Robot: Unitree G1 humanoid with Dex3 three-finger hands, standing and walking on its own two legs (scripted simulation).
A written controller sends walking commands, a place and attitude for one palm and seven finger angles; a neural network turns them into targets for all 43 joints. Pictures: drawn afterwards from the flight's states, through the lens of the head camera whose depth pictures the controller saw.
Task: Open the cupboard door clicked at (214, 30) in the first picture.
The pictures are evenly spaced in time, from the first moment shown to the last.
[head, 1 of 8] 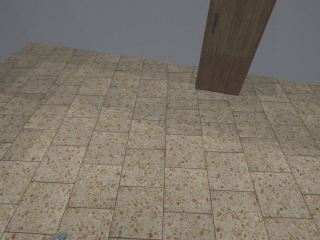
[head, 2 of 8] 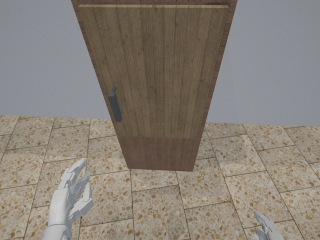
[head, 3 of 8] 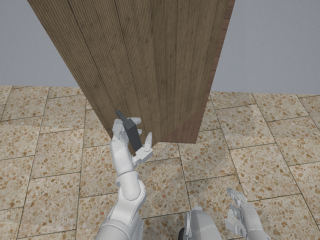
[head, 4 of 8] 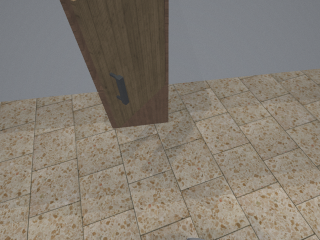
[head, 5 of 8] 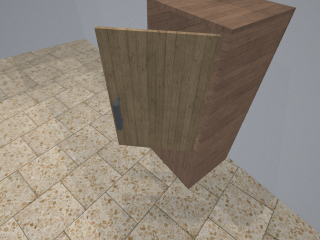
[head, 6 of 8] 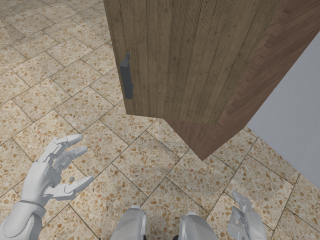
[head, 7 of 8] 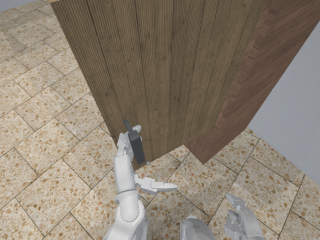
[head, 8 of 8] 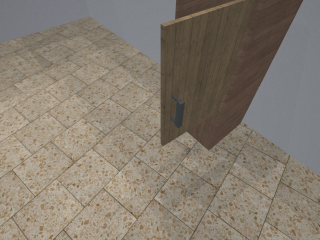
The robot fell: no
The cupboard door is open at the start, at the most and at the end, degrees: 0 86 85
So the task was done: yes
